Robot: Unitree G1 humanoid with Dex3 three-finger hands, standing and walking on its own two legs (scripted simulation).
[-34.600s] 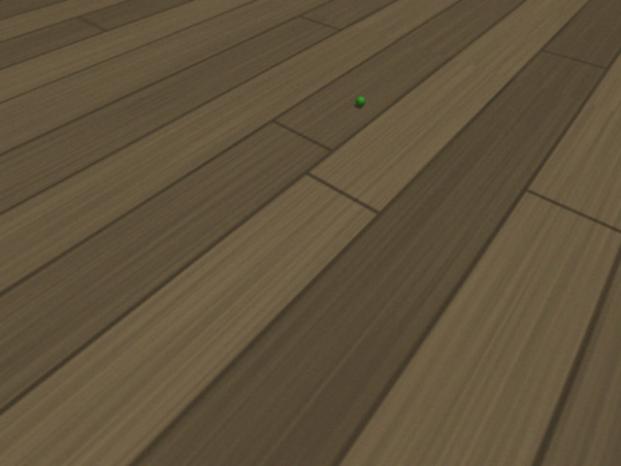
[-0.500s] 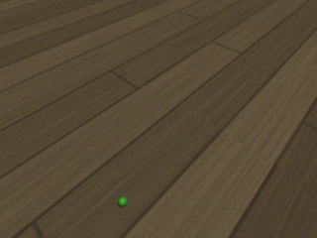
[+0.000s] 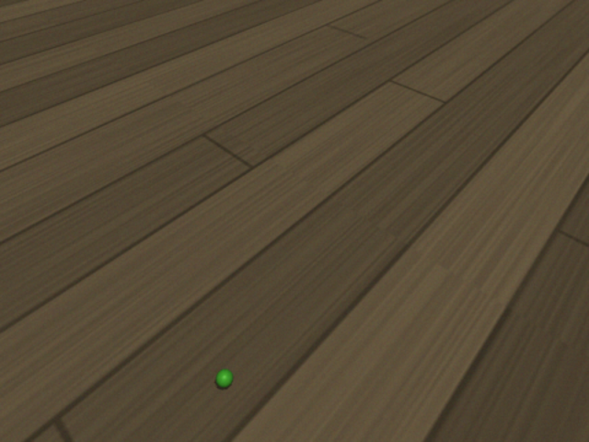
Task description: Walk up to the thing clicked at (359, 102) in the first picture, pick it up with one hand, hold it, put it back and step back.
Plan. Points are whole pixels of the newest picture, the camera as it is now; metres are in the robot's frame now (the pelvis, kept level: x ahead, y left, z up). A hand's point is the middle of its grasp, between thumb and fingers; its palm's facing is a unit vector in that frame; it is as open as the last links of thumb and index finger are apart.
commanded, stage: stand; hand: left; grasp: from above
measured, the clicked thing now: (224, 378) +0.44 +0.25 -0.75
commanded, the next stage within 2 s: step back in 0.56 s
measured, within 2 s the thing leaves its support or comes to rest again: neither
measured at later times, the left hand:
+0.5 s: hand out of the picture +0.07 +0.24 -0.16, palm faces +0.00 -0.94 -0.34, open 7.3 cm
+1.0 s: hand out of the picture +0.07 +0.30 -0.18, palm faces -0.03 -0.93 -0.36, open 7.3 cm
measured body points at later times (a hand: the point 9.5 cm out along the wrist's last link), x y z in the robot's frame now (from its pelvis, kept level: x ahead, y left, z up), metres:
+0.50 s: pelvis +0.00 +0.00 +0.00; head +0.00 -0.01 +0.45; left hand +0.07 +0.29 -0.13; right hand +0.07 -0.30 -0.14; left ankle +0.00 +0.12 -0.75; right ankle -0.01 -0.13 -0.75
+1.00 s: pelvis -0.07 +0.04 -0.02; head +0.00 +0.07 +0.42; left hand +0.07 +0.35 -0.15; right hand +0.00 -0.28 -0.13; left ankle -0.03 +0.12 -0.75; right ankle -0.08 -0.12 -0.67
